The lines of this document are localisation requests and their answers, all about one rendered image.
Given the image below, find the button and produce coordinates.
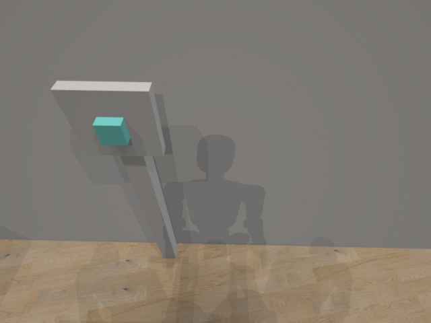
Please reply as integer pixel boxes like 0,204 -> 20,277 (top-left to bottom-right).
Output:
92,117 -> 130,145

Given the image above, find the panel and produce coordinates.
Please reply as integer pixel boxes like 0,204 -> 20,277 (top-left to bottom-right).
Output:
51,81 -> 177,258

